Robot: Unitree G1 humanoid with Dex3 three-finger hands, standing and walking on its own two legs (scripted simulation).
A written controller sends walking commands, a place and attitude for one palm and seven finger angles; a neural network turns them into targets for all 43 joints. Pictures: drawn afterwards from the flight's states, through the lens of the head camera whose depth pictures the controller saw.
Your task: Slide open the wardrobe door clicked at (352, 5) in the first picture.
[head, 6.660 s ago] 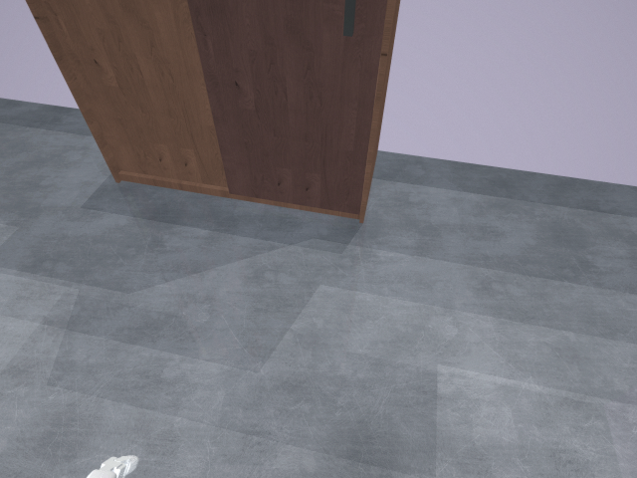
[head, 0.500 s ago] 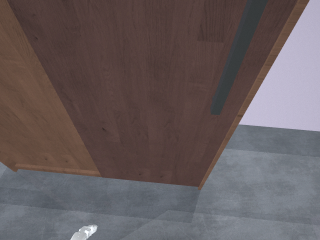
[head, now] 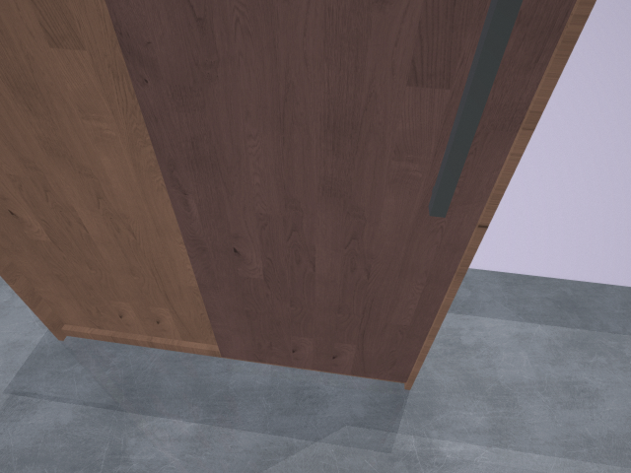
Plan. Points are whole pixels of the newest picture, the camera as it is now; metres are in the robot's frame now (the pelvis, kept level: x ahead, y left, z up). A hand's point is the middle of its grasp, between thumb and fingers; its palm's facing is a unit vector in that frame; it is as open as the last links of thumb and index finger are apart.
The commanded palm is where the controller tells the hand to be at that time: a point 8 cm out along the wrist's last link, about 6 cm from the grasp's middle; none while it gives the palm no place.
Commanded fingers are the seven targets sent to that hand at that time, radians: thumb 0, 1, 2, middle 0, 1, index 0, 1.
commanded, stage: come to a stop and stand still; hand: right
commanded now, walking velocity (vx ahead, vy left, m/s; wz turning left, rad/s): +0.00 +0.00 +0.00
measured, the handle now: (463, 117) +0.55 -0.15 +0.22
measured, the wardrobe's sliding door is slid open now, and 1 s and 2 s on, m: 0.00 0.00 0.00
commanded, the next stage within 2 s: look again from close up in 0.72 s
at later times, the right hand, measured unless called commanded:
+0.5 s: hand out of the picture -0.08 -0.17 -0.16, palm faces +0.07 +0.98 -0.19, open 7.4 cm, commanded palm none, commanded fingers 0.00 -0.90 -0.90 0.20 0.30 0.20 0.30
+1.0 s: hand out of the picture -0.05 -0.18 -0.16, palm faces +0.01 +0.98 -0.19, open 7.4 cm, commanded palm none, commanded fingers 0.00 -0.90 -0.90 0.20 0.30 0.20 0.30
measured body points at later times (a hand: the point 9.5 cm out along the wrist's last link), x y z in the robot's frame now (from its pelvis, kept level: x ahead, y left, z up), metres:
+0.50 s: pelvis -0.06 +0.00 +0.01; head -0.07 +0.00 +0.46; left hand -0.03 +0.23 -0.14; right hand -0.08 -0.22 -0.14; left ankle -0.03 +0.09 -0.72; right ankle -0.05 -0.13 -0.72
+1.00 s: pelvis -0.06 -0.01 +0.02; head -0.04 -0.01 +0.47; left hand -0.11 +0.19 -0.14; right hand -0.05 -0.24 -0.14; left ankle -0.03 +0.09 -0.72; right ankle -0.05 -0.13 -0.72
